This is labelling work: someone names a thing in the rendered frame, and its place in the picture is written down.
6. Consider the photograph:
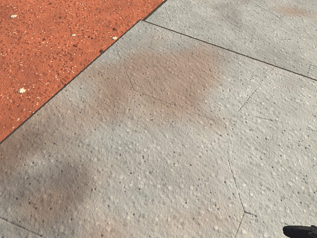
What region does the right robot hand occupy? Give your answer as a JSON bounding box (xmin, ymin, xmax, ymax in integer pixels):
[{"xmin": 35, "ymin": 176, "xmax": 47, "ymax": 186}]
[{"xmin": 282, "ymin": 225, "xmax": 317, "ymax": 238}]

